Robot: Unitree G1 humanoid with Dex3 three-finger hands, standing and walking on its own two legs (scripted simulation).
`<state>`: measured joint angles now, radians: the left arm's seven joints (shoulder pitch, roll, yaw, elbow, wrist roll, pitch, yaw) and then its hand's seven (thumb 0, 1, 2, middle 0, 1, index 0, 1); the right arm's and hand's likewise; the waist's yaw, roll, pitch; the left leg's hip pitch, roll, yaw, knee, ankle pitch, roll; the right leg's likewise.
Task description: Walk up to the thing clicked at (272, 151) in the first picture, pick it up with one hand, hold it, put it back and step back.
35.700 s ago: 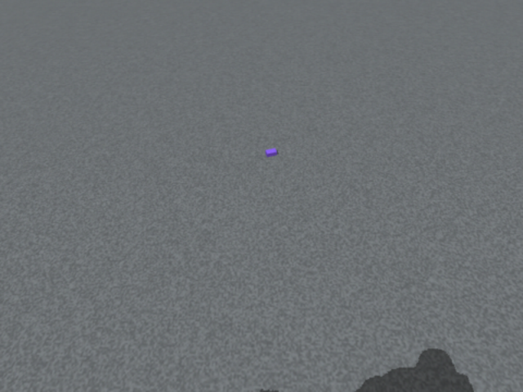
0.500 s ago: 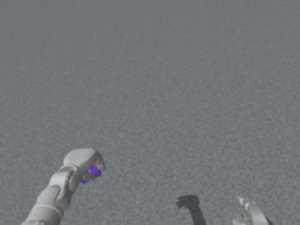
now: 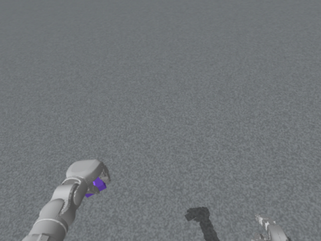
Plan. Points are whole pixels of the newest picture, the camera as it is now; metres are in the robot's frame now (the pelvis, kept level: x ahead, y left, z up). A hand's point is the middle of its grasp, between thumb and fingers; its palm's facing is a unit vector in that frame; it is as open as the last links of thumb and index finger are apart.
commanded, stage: crouch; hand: left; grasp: from above
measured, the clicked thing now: (94, 185) +0.31 +0.24 -0.09
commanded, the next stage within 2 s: lower in 1.96 s
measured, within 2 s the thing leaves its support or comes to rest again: neither
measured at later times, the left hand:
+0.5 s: hand (104, 199) +0.33 +0.25 -0.24, palm faces -0.43 +0.06 -0.90, open 4.9 cm
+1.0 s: hand (114, 207) +0.37 +0.28 -0.46, palm faces -0.47 +0.02 -0.88, open 4.1 cm
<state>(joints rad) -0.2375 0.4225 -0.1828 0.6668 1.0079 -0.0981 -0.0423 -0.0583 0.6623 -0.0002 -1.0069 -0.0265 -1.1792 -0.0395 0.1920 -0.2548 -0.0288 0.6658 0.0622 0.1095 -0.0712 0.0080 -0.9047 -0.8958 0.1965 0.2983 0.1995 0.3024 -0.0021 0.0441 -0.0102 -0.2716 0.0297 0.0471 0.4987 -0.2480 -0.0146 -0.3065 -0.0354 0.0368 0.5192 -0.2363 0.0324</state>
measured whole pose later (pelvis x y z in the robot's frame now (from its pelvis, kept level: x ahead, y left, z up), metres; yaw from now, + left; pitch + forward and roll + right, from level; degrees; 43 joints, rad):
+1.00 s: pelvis -0.07 +0.01 -0.31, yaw +0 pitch +37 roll -6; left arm -0.80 0.61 0.04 1.25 1.28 -0.24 0.33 -0.01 0.84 0.00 -1.16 -0.07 -1.22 -0.02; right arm 0.17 -0.25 -0.03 0.73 -0.10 -0.04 0.08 0.00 -0.91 -0.90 0.20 0.30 0.20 0.30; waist -0.17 0.03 -0.17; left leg -1.98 0.00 -0.08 2.00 -0.67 -0.01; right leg -1.94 -0.04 -0.01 1.94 -0.65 0.06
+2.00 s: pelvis -0.08 +0.01 -0.44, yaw -4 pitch +33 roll -9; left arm -0.97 0.83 0.12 1.45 1.36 -0.34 0.36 0.00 0.84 0.00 -1.17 -0.02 -1.22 0.00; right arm 0.14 -0.27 0.06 0.74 -0.16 -0.01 0.15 0.00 -0.92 -0.90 0.20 0.30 0.20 0.30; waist -0.24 -0.01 -0.03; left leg -2.31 -0.01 -0.15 2.41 -0.69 -0.02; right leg -2.23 -0.01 -0.03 2.30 -0.66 0.07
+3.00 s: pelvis -0.08 +0.02 -0.47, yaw -9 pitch +29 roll -13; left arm -0.99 1.01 0.18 1.66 1.43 -0.35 0.53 0.00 0.91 0.00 -1.20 -0.01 -1.26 0.00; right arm 0.09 -0.32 0.19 0.69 -0.28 -0.08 0.18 0.00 -0.91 -0.89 0.20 0.30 0.20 0.30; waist -0.33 -0.09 0.09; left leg -2.37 -0.01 -0.24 2.57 -0.72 -0.02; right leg -2.27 0.03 -0.09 2.40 -0.65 0.07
